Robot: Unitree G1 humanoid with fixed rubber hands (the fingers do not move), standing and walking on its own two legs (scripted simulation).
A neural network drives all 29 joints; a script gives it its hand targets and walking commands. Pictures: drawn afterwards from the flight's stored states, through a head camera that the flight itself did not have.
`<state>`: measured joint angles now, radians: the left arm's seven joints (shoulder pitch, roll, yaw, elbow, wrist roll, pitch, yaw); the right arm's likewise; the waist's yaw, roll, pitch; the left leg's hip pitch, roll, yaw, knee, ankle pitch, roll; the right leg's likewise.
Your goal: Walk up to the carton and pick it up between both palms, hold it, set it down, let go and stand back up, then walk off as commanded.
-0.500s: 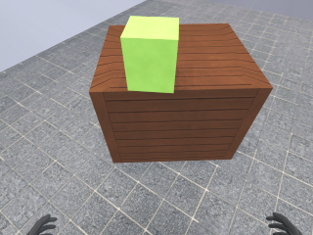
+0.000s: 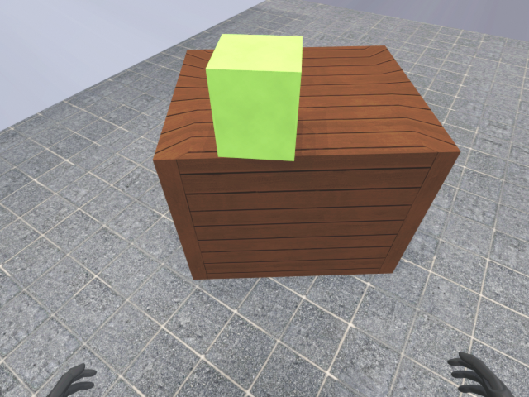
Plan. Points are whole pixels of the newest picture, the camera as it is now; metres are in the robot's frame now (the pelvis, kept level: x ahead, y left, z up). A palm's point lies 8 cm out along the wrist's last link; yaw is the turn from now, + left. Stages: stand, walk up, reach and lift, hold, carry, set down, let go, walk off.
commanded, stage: stand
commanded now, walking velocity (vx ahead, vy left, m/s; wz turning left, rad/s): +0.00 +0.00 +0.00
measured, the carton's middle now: (258, 98) +0.83 -0.02 +0.03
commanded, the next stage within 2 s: none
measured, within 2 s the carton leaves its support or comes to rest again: neither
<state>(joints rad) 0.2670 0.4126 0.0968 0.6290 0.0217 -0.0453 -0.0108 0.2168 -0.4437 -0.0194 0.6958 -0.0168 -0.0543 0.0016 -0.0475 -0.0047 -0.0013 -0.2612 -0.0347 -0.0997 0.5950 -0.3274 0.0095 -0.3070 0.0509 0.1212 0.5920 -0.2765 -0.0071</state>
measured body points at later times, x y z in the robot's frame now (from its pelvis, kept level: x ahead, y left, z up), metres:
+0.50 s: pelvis -0.01 +0.00 +0.00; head +0.00 +0.01 +0.45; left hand +0.14 +0.32 -0.07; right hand +0.12 -0.32 -0.08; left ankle +0.00 +0.13 -0.73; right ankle +0.02 -0.13 -0.73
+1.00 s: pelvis -0.01 +0.01 +0.00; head +0.01 +0.01 +0.45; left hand +0.14 +0.32 -0.08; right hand +0.13 -0.32 -0.07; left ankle +0.00 +0.13 -0.73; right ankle +0.02 -0.13 -0.73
